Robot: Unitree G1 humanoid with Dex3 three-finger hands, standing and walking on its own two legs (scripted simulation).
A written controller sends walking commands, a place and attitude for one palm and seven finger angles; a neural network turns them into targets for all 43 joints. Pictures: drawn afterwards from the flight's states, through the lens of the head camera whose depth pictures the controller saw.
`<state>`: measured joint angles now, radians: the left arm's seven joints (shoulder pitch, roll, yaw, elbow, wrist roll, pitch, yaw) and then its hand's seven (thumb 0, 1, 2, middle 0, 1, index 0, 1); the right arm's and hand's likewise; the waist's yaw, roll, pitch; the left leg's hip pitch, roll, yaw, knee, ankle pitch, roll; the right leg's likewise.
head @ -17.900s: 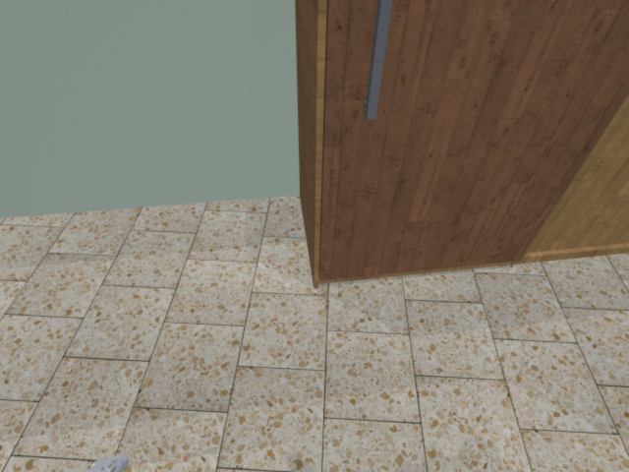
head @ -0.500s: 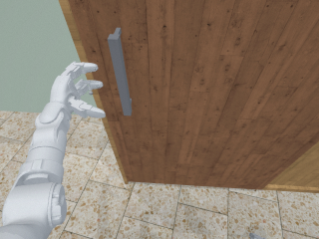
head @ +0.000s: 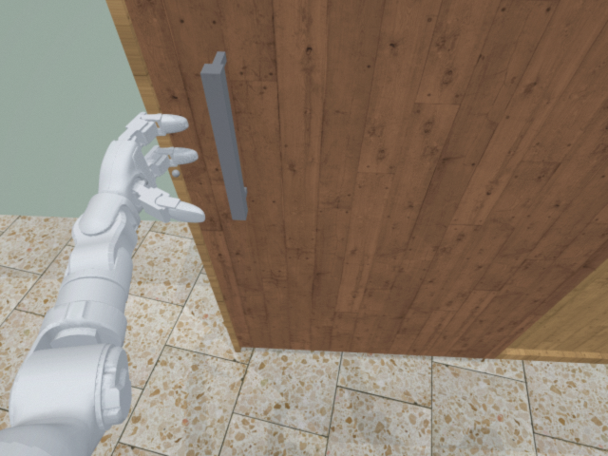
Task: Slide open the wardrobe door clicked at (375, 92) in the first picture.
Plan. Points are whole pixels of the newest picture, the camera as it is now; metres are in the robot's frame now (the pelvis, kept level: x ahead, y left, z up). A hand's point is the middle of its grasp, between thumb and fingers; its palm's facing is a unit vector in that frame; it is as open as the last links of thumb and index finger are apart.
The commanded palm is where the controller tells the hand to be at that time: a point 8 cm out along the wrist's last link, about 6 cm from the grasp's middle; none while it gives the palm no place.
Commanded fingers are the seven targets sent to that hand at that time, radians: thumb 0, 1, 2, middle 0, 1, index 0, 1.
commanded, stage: move the hooked fingers beside the handle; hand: left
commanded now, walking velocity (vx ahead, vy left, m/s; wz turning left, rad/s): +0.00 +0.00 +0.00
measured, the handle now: (231, 146) +0.51 +0.10 +0.14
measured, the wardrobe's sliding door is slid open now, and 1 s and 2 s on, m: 0.00 0.00 0.00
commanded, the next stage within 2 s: none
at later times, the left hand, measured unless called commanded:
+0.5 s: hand (179, 168) +0.45 +0.16 +0.15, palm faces -0.07 -1.00 +0.02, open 14.0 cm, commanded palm +0.42 +0.22 +0.14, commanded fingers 0.00 -0.50 0.30 -0.30 -1.20 -0.30 -1.20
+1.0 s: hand (179, 174) +0.45 +0.17 +0.14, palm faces -0.08 -1.00 +0.03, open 14.0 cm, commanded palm +0.42 +0.23 +0.14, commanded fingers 0.00 -0.50 0.30 -0.30 -1.20 -0.30 -1.20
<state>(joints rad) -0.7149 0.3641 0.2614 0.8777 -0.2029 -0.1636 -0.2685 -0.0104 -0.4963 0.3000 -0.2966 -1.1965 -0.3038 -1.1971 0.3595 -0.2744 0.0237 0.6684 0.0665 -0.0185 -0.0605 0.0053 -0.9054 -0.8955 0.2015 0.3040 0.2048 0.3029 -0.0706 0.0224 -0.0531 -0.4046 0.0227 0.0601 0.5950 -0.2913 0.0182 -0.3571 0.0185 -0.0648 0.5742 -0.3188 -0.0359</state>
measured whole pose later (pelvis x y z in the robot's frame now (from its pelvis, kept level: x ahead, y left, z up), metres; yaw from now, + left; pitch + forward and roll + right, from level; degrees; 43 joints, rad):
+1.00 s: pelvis +0.00 +0.01 +0.00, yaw +0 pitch +7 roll -1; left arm -0.75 0.35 0.25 0.90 -0.21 -0.14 -0.26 -0.01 -0.50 0.30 -0.30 -1.20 -0.30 -1.20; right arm 0.34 -0.28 0.02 0.65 0.06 -0.03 -0.05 0.00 -0.91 -0.90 0.20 0.30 0.20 0.30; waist -0.07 0.03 -0.06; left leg -0.44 0.02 0.06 0.62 -0.30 0.03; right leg -0.39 0.01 -0.07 0.59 -0.33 -0.03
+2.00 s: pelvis -0.01 +0.00 +0.00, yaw +0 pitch +6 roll -1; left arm -0.77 0.38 0.26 0.94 -0.20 -0.20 -0.26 -0.01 -0.50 0.30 -0.30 -1.20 -0.30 -1.20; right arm 0.35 -0.28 0.03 0.68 0.06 -0.04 -0.06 0.01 -0.91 -0.90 0.20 0.30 0.20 0.30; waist -0.08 0.02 -0.05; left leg -0.44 0.03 0.05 0.62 -0.28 0.02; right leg -0.39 0.02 -0.07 0.59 -0.31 -0.04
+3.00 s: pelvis -0.01 -0.01 +0.00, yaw +1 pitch +7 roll -1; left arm -0.83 0.32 0.22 0.98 -0.17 -0.17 -0.17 -0.01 -0.50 0.30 -0.30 -1.20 -0.30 -1.20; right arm 0.34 -0.27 0.02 0.67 0.05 -0.02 -0.04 0.00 -0.91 -0.90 0.20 0.30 0.20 0.30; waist -0.09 0.02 -0.05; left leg -0.46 0.03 0.04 0.63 -0.29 0.01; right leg -0.40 0.02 -0.08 0.60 -0.32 -0.04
